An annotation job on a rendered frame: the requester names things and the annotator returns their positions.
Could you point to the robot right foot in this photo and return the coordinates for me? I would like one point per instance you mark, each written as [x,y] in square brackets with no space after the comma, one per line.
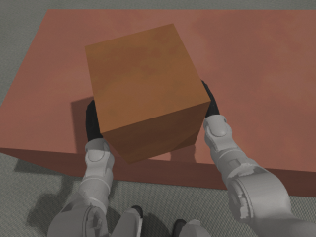
[178,227]

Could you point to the robot right thigh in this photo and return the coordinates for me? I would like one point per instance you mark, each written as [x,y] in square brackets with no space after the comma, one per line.
[193,230]

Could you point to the left robot forearm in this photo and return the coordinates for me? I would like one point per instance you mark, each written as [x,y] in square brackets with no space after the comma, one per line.
[96,184]

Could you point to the pedestal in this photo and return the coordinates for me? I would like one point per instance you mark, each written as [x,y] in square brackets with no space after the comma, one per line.
[259,65]

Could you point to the right robot upper arm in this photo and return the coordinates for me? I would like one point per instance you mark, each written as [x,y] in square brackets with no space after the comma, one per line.
[260,201]

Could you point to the left robot upper arm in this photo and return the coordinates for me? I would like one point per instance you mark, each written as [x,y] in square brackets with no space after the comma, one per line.
[89,221]

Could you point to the robot left hand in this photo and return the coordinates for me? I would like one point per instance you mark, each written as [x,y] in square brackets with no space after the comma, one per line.
[91,123]

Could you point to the right robot forearm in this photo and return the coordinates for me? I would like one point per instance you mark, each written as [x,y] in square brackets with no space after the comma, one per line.
[229,159]

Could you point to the carton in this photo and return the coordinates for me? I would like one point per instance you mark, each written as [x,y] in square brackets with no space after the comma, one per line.
[148,96]

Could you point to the robot right hand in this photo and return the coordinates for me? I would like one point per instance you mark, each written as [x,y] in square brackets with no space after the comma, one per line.
[213,108]

